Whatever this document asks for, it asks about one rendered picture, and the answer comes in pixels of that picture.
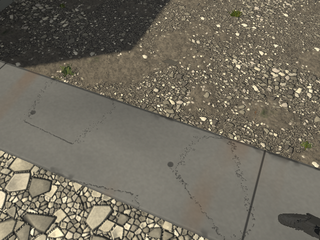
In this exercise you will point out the right robot hand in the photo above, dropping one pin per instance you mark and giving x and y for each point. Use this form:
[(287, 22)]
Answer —
[(308, 223)]

